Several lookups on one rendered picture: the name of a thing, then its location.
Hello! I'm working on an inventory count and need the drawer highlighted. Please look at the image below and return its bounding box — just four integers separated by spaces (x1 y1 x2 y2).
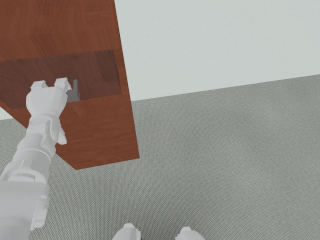
0 49 122 109

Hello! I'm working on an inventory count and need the robot left hand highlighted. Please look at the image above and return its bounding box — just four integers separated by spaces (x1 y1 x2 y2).
26 77 72 145

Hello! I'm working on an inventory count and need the robot left forearm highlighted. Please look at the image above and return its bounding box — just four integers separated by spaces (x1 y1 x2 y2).
0 113 60 185

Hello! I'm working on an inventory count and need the left robot shin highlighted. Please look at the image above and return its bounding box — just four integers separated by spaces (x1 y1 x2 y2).
123 223 135 228

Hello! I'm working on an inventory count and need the right robot shin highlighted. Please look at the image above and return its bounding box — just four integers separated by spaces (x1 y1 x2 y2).
180 226 191 233

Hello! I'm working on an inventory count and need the cabinet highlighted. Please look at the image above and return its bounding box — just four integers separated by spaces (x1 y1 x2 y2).
0 0 140 170

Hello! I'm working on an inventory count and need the left robot upper arm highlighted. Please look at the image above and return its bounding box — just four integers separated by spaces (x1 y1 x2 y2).
0 180 50 240

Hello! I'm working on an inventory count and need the handle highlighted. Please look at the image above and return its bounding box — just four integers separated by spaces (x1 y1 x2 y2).
66 79 80 103

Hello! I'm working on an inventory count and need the robot shin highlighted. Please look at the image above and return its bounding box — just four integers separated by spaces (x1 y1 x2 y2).
180 226 191 233
123 223 135 228

